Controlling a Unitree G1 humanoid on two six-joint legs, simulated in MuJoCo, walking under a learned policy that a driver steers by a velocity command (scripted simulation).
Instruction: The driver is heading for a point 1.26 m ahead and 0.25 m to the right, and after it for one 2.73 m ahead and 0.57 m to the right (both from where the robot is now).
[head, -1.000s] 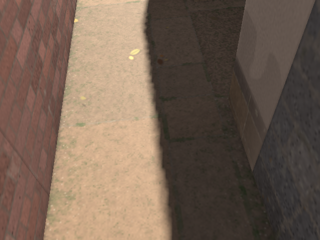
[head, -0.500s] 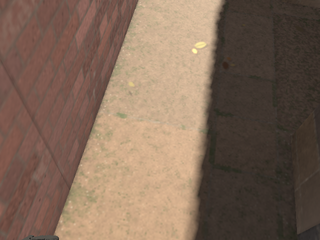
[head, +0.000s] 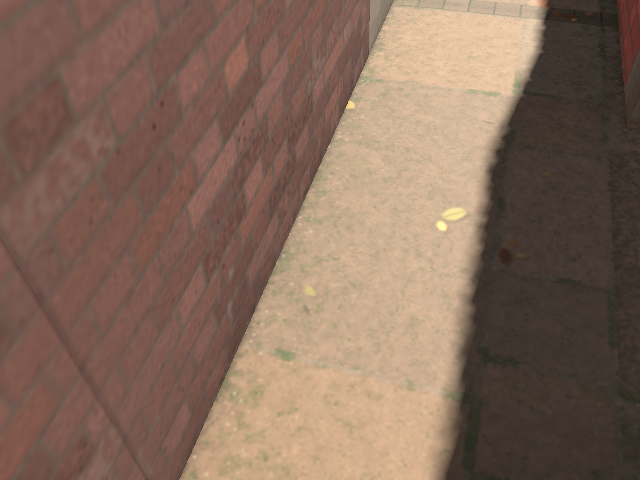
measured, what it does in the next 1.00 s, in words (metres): walks ahead, turning right: left foot, then right foot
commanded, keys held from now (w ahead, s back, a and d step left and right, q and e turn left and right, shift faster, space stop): w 0.22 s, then w+e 0.12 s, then e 0.44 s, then w+e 0.20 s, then w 0.02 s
